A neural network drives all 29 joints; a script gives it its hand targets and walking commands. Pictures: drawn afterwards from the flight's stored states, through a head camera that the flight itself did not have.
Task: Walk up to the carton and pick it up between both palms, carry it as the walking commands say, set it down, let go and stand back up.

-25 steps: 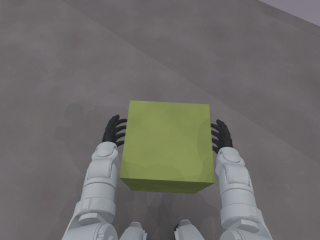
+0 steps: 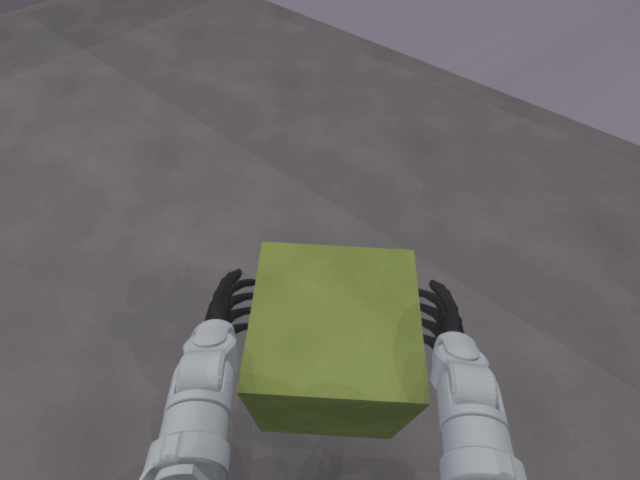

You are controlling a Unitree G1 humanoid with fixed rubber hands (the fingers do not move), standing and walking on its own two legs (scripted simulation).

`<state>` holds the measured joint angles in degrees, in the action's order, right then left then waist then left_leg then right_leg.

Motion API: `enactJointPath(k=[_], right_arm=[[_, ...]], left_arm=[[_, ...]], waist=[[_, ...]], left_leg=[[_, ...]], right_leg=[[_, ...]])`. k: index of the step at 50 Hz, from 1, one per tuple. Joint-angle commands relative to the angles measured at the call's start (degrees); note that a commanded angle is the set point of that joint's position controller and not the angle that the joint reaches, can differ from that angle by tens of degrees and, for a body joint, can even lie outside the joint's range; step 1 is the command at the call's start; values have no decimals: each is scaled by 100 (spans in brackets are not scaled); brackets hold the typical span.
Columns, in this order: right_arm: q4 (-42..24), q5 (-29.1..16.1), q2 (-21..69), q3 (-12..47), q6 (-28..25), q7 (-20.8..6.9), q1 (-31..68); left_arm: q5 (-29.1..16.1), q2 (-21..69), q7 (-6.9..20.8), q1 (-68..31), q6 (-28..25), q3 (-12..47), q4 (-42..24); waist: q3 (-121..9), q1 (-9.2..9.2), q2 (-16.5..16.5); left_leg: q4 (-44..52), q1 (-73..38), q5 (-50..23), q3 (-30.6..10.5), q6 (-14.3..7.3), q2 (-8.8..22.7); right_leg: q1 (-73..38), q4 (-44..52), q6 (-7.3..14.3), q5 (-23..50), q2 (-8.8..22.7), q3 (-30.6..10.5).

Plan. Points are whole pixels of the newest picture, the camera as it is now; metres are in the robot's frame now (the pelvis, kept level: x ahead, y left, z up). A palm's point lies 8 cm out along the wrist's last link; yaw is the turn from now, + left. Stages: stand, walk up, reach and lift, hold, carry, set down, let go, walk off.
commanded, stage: reach and lift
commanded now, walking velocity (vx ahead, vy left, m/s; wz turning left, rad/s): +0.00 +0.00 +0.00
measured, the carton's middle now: (331, 347) +0.34 -0.02 -0.09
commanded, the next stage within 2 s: hold in 1.80 s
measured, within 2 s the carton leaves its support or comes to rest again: neither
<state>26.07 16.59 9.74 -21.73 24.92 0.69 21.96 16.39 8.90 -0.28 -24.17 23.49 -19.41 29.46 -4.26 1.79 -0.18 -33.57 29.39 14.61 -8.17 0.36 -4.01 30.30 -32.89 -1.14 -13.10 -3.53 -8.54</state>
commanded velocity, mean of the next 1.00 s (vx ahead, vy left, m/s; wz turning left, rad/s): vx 0.00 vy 0.00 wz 0.00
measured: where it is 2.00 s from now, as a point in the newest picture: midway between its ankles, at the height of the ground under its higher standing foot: outside the picture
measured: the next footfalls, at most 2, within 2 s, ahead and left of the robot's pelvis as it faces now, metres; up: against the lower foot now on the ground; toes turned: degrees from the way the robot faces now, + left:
none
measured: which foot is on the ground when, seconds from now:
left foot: down 0.00-1.00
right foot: down 0.00-1.00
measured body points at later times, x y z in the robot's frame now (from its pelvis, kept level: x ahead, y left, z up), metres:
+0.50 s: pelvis +0.01 +0.00 +0.02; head -0.03 +0.00 +0.46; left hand +0.32 +0.14 +0.05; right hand +0.31 -0.16 +0.05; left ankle +0.02 +0.12 -0.73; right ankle +0.03 -0.13 -0.73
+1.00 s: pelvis +0.00 +0.00 +0.02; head -0.04 +0.00 +0.46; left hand +0.31 +0.15 +0.06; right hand +0.31 -0.15 +0.06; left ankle +0.02 +0.12 -0.73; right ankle +0.03 -0.13 -0.73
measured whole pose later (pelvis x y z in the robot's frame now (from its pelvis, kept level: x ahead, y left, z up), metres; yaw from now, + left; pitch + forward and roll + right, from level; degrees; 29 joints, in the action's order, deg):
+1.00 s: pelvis +0.00 +0.00 +0.02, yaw +1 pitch -7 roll +0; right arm 17.2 16.9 9.6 -15.6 42.5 0.4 18.6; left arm 16.6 9.0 0.7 -18.8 41.4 -15.8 17.8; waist 0.8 0.1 -0.5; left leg -22.6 3.8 11.8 -8.5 0.2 -2.8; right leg 4.4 -21.7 -0.4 -10.4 -2.6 -7.3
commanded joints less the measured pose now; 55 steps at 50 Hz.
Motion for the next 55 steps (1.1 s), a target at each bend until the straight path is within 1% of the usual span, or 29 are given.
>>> enactJointPath(k=[1, 8, 18, 29, 32, 35, 39, 46, 55], right_arm=[[99, -1057, 5487, 3479, -38, -1455, 3126], [-172, -1208, 5500, 3666, 302, -1433, 2915], [-656, -1496, 5516, 3918, 879, -1377, 2644], [-1072, -1653, 5387, 3941, 1471, -1372, 2765], [-1041, -1606, 5289, 3851, 1584, -1377, 2805], [-974, -1576, 5236, 3788, 1621, -1410, 2915], [-991, -1577, 5262, 3820, 1592, -1449, 3068], [-1056, -1547, 5266, 3850, 1524, -1450, 3060], [-1106, -1557, 5241, 3850, 1515, -1437, 2993]], left_arm=[[-964, 5599, 1426, -2811, -6, 3270, 172], [-1114, 5580, 1442, -2588, 322, 3394, -111], [-1405, 5447, 1470, -2434, 870, 3629, -675], [-1553, 5371, 1503, -2596, 1481, 3695, -1092], [-1511, 5301, 1504, -2603, 1591, 3579, -1032], [-1447, 5282, 1495, -2633, 1629, 3438, -975], [-1440, 5327, 1480, -2698, 1625, 3420, -1032], [-1520, 5348, 1467, -2762, 1613, 3580, -1238], [-1518, 5261, 1471, -2688, 1635, 3594, -1309]], waist=[[-2560, 7, -12], [-2175, 15, 8], [-1587, 14, 30], [-957, 27, -5], [-777, 32, 15], [-675, -44, 4], [-785, -142, -6], [-975, -127, -38], [-1001, -163, -11]], left_leg=[[511, -1348, -1344, 418, -17, -181], [796, -1777, -1361, 384, -11, -161], [1130, -2236, -1313, 332, -21, -120], [1475, -2512, -880, 273, -48, -64], [1539, -2485, -708, 271, -49, -57], [1560, -2439, -594, 281, -37, -49], [1535, -2489, -709, 297, -12, -52], [1504, -2591, -895, 325, 35, -60], [1502, -2605, -964, 351, 32, -71]], right_leg=[[-1727, 364, 28, 1468, -239, 504], [-2207, 661, 31, 1506, -216, 467], [-2769, 1017, 28, 1508, -168, 427], [-3047, 1368, 33, 1120, -109, 441], [-3046, 1435, 40, 953, -89, 448], [-3039, 1443, 62, 795, -87, 459], [-3057, 1404, 80, 823, -106, 462], [-3090, 1381, 91, 932, -132, 476], [-3115, 1369, 71, 963, -140, 480]])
